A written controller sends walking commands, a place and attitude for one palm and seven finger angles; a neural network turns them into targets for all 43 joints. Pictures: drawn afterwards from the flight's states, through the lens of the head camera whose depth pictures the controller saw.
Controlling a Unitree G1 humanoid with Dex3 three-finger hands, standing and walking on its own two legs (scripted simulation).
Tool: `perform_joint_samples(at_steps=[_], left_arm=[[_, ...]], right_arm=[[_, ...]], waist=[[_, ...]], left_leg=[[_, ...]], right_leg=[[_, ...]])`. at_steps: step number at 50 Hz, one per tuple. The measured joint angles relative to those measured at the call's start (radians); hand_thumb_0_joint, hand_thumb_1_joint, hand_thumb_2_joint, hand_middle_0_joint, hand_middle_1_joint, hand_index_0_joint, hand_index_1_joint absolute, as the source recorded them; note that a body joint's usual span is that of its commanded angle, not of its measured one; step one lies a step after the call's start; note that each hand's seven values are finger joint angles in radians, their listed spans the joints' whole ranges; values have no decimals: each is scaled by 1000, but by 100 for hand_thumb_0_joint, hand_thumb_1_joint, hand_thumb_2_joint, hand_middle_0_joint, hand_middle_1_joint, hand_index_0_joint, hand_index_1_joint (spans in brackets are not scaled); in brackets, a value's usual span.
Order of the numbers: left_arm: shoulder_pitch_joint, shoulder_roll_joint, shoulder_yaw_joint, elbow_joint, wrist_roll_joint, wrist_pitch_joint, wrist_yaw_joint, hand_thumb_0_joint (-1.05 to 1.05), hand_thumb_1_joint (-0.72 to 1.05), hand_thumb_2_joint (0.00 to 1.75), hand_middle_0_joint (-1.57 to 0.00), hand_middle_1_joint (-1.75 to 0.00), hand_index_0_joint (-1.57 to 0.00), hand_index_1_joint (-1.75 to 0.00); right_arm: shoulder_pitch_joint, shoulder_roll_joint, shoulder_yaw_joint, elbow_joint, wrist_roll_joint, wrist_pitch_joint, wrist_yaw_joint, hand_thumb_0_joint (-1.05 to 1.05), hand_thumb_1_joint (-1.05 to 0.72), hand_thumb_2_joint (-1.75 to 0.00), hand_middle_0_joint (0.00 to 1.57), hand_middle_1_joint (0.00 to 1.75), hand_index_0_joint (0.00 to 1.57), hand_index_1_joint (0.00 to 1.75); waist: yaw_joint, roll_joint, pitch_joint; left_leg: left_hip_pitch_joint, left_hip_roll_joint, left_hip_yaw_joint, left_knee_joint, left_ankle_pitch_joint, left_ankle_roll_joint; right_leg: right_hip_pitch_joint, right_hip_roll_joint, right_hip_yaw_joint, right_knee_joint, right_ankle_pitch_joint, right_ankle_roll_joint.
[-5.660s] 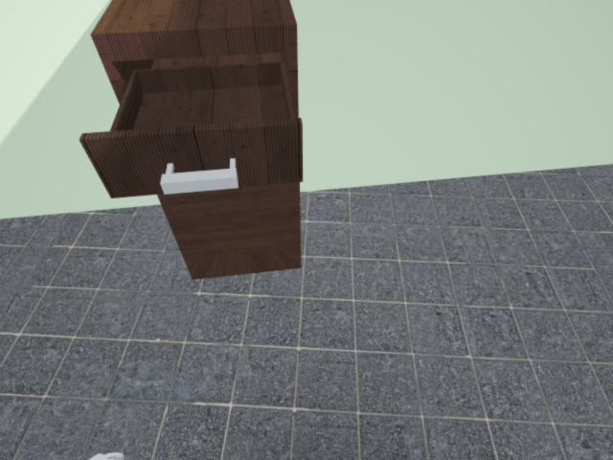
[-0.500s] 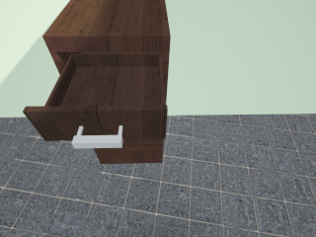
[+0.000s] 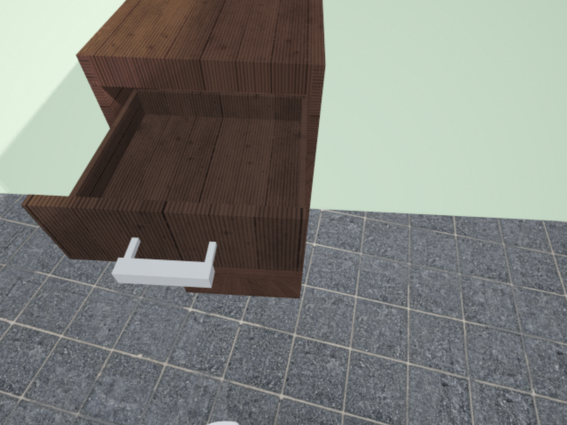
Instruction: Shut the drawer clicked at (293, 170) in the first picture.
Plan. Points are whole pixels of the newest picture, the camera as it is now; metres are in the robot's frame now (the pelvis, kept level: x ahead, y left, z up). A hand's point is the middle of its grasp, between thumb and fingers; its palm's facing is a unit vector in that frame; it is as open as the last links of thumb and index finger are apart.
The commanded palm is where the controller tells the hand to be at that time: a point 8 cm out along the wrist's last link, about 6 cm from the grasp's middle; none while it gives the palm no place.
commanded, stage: come to a stop and stand still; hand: left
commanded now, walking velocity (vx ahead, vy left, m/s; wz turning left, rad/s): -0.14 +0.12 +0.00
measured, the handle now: (169, 259) +0.32 +0.20 +0.04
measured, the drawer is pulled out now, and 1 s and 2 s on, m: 0.29 0.29 0.29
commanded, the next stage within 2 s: look again from close up in 1.50 s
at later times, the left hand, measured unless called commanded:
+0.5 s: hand out of the picture +0.06 +0.17 -0.16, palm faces +0.00 -0.97 -0.25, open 7.4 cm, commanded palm none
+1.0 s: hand out of the picture +0.05 +0.16 -0.16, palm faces -0.03 -0.98 -0.21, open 7.4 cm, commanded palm none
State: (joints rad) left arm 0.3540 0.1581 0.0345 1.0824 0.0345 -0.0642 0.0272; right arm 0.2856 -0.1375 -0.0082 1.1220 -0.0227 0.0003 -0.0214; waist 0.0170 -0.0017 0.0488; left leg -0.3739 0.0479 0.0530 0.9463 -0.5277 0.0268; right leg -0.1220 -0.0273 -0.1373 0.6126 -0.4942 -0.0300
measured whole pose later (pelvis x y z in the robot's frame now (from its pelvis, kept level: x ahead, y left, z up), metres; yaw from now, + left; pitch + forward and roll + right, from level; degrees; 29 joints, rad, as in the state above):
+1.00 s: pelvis +0.03 -0.02 +0.02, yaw -1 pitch -1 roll +0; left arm 0.28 0.18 0.00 1.03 0.02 0.00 0.02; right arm 0.35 -0.15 0.01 1.08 -0.02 0.00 -0.01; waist -0.02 -0.01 0.05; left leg -0.31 0.03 0.05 0.50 -0.18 0.00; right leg -0.21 -0.03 -0.02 0.53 -0.31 0.01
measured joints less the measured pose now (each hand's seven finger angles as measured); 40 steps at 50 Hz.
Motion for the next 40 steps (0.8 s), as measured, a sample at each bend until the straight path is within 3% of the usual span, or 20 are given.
perform_joint_samples(at_steps=[2, 4, 7, 11, 13, 20, 22, 25, 31, 40], left_arm=[[21, -13, -7, -3, 5, -6, 8, 0, 91, 90, -20, -30, -20, -30], [44, -27, -16, 7, 5, 3, 12, 0, 91, 90, -20, -30, -20, -30], [77, -45, -26, 37, -6, 27, 12, 0, 90, 90, -20, -30, -20, -30], [52, -36, -26, 51, -22, 75, 17, 1, 90, 90, -20, -30, -20, -30], [9, -28, -21, 31, -21, 88, 20, 1, 90, 90, -20, -30, -20, -30], [-102, -5, -5, -83, -8, 85, 12, 1, 91, 90, -20, -30, -20, -30], [-92, 13, -12, -119, -4, 65, 17, 0, 91, 90, -20, -30, -20, -30], [-99, 14, -26, -128, 3, 57, 14, 0, 90, 90, -20, -30, -20, -30], [-99, 26, -29, -144, -2, 79, 8, 1, 90, 90, -20, -30, -20, -30], [-100, 39, -24, -152, -12, 72, -4, 1, 90, 90, -20, -30, -20, -30]], right_arm=[[-31, -18, -7, -5, 3, 10, 4, 2, -93, -90, 20, 30, 20, 30], [-74, -34, -9, -23, 9, 9, 8, 2, -94, -90, 20, 30, 20, 30], [-129, -46, 0, -64, 11, -18, 5, 2, -93, -90, 20, 30, 20, 30], [-160, -26, 9, -107, 18, -44, -9, 1, -92, -90, 19, 30, 20, 30], [-169, -21, 13, -115, 18, -36, -16, 0, -92, -90, 19, 30, 20, 30], [-185, -5, -2, -134, 9, 7, -1, 0, -92, -90, 20, 30, 20, 30], [-172, -2, -7, -153, 12, 15, 12, 0, -92, -90, 20, 30, 20, 30], [-154, -24, -20, -189, 5, 27, 31, 0, -91, -90, 20, 30, 20, 30], [-51, -45, -22, -186, 3, 25, 30, 0, -91, -90, 20, 30, 20, 30], [67, -53, -7, -114, -4, 28, 23, 0, -91, -90, 19, 30, 20, 30]], waist=[[16, -5, 13], [23, -12, 28], [14, -17, 47], [17, -51, 57], [20, -44, 57], [17, 0, 29], [20, -16, 4], [-7, 22, 10], [-47, 16, -19], [-53, 8, -24]], left_leg=[[-57, -6, 20, 51, -11, 6], [-79, -13, 42, -36, 56, 3], [-32, -24, 60, -273, 346, 8], [23, -33, 85, -300, 267, 37], [41, -35, 79, -347, 287, 32], [32, -26, 46, -450, 379, 15], [-10, -27, 55, -394, 344, 0], [-41, -13, 16, -285, 261, -22], [17, -20, 5, -301, 306, -18], [21, -24, -8, -388, 345, -21]], right_leg=[[28, -1, 1, -35, 10, 2], [54, -3, 8, -66, 19, 10], [67, 2, 19, -30, 10, 21], [-59, 1, 85, 279, -74, 33], [-118, 1, 97, 338, -81, 36], [-205, -23, 91, 207, 30, 41], [-169, -32, 129, 6, 112, 28], [-180, -9, 124, 48, 147, 43], [-138, -10, 121, 79, 122, 42], [-134, -5, 112, -5, 166, 37]])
